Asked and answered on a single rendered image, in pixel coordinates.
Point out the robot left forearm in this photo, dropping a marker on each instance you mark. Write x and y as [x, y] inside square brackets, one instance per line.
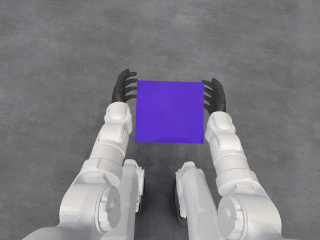
[104, 165]

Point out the left robot hand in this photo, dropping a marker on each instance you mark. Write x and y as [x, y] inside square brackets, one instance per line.
[119, 91]

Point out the robot left thigh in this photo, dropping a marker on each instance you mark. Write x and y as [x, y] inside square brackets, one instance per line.
[130, 188]

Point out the right robot hand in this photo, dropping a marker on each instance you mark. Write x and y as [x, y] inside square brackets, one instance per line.
[217, 100]

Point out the robot right shin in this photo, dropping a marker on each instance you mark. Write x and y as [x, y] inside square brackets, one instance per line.
[181, 201]

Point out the robot left upper arm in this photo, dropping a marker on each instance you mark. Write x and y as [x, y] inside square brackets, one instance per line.
[88, 211]

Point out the carton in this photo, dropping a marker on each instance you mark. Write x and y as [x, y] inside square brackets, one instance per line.
[169, 112]

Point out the robot right forearm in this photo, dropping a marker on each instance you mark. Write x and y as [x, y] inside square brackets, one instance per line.
[231, 166]

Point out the robot right upper arm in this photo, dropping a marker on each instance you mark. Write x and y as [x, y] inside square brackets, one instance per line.
[248, 217]

